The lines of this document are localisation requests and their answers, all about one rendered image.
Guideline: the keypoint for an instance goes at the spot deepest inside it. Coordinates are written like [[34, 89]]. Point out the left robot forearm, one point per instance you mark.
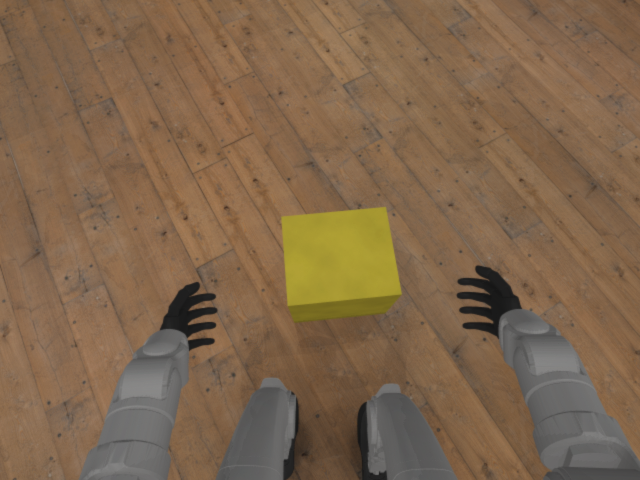
[[135, 438]]

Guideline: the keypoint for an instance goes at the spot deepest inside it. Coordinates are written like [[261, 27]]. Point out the robot left hand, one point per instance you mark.
[[178, 315]]

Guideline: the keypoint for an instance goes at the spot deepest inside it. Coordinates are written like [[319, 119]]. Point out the carton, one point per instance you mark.
[[339, 264]]

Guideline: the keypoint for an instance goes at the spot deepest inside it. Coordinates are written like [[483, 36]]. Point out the right robot forearm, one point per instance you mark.
[[572, 428]]

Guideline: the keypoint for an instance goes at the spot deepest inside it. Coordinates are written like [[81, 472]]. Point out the robot right shin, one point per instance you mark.
[[376, 457]]

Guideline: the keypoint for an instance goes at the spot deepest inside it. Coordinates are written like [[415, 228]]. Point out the robot right hand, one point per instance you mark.
[[501, 299]]

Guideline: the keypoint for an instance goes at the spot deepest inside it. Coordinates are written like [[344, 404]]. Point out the right robot foot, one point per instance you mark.
[[363, 444]]

